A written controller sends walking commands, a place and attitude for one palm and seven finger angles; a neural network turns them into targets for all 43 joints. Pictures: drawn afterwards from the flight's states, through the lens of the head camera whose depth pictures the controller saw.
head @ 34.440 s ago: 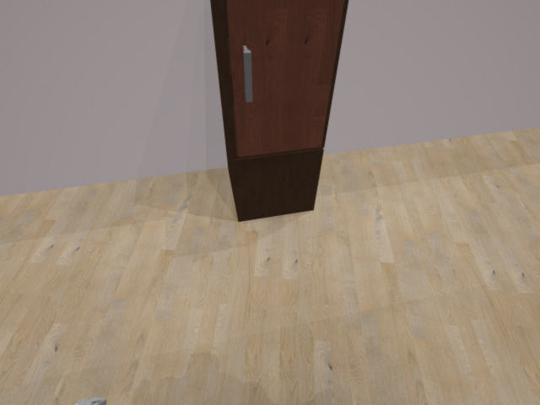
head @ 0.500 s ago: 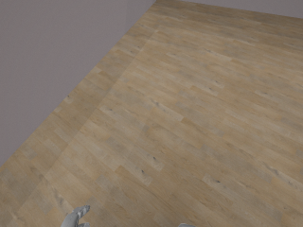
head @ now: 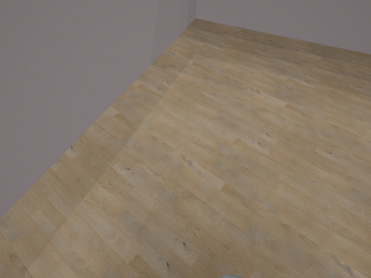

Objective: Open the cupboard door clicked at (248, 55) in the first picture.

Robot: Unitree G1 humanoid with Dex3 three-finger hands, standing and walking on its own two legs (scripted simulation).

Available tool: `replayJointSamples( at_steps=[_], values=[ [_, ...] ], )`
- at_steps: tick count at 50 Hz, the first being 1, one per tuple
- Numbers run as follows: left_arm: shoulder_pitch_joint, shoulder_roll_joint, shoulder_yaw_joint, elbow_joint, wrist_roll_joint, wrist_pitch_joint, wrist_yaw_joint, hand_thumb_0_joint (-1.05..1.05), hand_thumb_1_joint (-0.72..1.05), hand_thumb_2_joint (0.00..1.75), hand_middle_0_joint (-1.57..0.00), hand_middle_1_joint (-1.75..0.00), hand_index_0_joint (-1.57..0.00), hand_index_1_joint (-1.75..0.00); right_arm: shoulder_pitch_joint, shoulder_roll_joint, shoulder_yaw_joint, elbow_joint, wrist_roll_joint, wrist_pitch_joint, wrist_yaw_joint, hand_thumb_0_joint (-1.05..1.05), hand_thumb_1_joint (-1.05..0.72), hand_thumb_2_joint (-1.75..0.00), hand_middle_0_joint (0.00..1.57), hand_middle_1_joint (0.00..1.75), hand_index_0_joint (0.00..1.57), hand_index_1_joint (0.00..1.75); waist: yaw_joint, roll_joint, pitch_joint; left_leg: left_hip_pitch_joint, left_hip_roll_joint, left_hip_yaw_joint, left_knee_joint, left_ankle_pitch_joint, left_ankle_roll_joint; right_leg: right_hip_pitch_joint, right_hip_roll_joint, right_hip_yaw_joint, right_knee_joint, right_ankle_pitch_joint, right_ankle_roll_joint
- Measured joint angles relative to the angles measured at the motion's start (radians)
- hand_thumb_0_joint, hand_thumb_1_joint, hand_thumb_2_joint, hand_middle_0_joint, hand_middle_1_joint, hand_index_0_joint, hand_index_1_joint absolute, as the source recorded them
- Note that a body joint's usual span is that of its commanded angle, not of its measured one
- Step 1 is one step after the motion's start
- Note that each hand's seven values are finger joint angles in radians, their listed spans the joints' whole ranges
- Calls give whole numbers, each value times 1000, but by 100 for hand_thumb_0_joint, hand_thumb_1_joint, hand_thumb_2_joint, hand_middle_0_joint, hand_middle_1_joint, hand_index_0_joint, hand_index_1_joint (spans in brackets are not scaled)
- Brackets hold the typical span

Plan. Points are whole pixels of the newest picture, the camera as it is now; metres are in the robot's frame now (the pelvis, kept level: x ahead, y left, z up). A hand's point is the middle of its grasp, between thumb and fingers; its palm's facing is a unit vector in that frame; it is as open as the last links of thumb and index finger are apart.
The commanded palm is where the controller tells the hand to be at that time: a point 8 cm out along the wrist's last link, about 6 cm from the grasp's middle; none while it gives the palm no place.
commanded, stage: walk to a spot facing it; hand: left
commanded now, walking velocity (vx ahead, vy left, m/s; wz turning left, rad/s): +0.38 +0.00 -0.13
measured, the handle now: out of the picture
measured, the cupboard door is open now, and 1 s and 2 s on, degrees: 56 56 56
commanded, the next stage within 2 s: turn to face it in 0.34 s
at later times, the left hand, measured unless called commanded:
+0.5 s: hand (148, 259) +0.19 +0.11 -0.18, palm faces +0.13 -0.98 -0.14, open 7.3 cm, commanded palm none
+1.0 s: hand (151, 182) +0.40 +0.14 -0.15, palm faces +0.34 -0.90 -0.28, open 7.3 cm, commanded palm none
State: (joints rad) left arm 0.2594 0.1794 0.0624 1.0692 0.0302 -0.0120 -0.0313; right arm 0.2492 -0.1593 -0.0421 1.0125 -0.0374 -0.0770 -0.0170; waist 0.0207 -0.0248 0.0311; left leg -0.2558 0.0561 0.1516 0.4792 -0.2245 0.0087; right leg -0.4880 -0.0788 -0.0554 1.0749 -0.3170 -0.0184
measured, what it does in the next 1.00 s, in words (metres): walks ahead, turning left: right foot, then left foot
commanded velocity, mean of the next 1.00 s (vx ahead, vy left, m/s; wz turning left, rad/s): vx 0.13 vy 0.00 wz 0.40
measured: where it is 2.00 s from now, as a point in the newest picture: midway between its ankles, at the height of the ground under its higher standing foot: (209, 231)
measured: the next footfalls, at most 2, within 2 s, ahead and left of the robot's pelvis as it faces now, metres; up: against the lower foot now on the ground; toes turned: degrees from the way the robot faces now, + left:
right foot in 0.18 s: +0.20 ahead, -0.15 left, +0.00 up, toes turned -8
left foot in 0.54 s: +0.40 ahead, +0.08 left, +0.00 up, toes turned +12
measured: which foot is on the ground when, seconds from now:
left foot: down 0.00-0.16, up 0.18-0.52, down 0.54-0.86, up 0.88-1.00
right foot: up 0.00-0.16, down 0.18-0.54, up 0.56-0.84, down 0.86-1.00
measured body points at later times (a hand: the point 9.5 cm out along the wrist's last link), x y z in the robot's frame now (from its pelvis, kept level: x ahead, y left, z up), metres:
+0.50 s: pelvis +0.24 -0.05 +0.00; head +0.27 -0.03 +0.45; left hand +0.19 +0.16 -0.16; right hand +0.33 -0.28 -0.14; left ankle +0.34 +0.08 -0.72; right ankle +0.16 -0.15 -0.74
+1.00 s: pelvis +0.36 -0.09 +0.00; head +0.41 -0.09 +0.45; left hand +0.38 +0.18 -0.13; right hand +0.52 -0.31 -0.15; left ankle +0.32 +0.04 -0.66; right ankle +0.38 -0.19 -0.74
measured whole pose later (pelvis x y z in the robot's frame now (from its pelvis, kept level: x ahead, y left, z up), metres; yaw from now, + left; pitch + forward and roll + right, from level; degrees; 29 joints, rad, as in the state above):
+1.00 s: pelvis +0.36 -0.09 +0.00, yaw +20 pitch +1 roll +3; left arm 0.16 0.19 0.05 0.88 0.03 0.00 0.02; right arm 0.17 -0.24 -0.08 0.94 -0.02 0.07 0.01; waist -0.02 0.00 0.06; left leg -0.53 0.01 0.04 1.08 -0.46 -0.05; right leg -0.26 -0.11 -0.13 0.57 -0.33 -0.01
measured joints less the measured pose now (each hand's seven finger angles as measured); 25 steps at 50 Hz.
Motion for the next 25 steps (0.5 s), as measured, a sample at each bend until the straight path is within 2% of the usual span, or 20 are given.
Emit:
replayJointSamples(
  at_steps=[4,8,9,11,13,15,20,25],
  values=[
    [-52,-3,3,-45,0,-4,-4,1,93,89,-19,-29,-20,-30,62,-12,-3,42,1,22,11,0,-92,-90,20,30,20,30,-13,25,0,83,9,0,-64,-19,-19,-3,-27,-25,-283,64,11],
    [-77,19,7,-70,2,-19,-10,1,93,89,-19,-29,-20,-30,124,-12,-6,74,2,45,19,1,-92,-90,20,30,20,30,-30,27,1,126,28,-2,6,-120,-51,86,-12,-50,-467,74,10],
    [-79,25,8,-74,3,-30,-8,1,92,89,-19,-29,-20,-30,138,-12,-6,81,7,51,22,1,-91,-90,20,30,20,30,-28,22,-2,106,32,-3,79,-168,-41,99,-8,-42,-486,68,-6],
    [-88,12,6,-71,-1,-46,5,0,92,89,-19,-29,-20,-30,126,-26,-9,102,13,72,25,1,-91,-90,20,30,20,30,-24,52,13,16,40,-57,332,-265,-19,105,14,-60,-436,49,-21],
    [-72,-2,1,-65,-4,-53,19,0,92,89,-19,-29,-20,-30,99,-33,-13,111,13,79,25,1,-91,-90,20,30,20,30,-26,59,20,-88,32,-85,540,-231,-12,153,27,-75,-470,40,-23],
    [-43,-14,-4,-51,-4,-52,30,0,92,89,-19,-29,-20,-30,72,-33,-15,101,13,75,24,1,-91,-90,20,30,20,30,-32,50,13,-164,37,-79,591,-177,-16,214,35,-87,-545,52,-19],
    [27,-22,-13,9,-5,-60,35,0,93,89,-19,-29,-20,-30,-5,-16,-15,46,15,62,32,1,-91,-90,19,30,19,30,-32,12,4,-246,46,-49,381,-67,-30,347,43,-110,-697,56,-18],
    [76,-39,-27,56,-8,-57,36,0,92,89,-20,-29,-20,-30,-89,-11,-3,11,18,49,37,1,-91,-90,19,30,19,30,-7,1,38,-222,20,-30,153,31,-10,449,43,-141,-696,-24,10]
  ],
)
